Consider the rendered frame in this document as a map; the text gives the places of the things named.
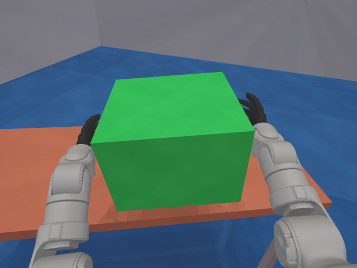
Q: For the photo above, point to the robot left forearm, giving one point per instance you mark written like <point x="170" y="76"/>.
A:
<point x="65" y="220"/>

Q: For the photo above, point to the robot right forearm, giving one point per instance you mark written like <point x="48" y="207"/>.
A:
<point x="290" y="193"/>

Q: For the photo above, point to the table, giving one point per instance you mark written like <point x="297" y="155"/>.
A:
<point x="29" y="156"/>

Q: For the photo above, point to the robot right upper arm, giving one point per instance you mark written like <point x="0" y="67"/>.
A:
<point x="309" y="242"/>

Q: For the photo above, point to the carton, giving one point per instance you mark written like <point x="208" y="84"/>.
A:
<point x="173" y="141"/>

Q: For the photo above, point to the robot left hand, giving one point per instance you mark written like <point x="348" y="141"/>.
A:
<point x="88" y="130"/>

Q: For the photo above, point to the robot right hand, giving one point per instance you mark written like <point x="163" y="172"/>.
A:
<point x="255" y="111"/>

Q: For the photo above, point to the robot left upper arm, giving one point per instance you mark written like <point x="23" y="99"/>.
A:
<point x="68" y="260"/>

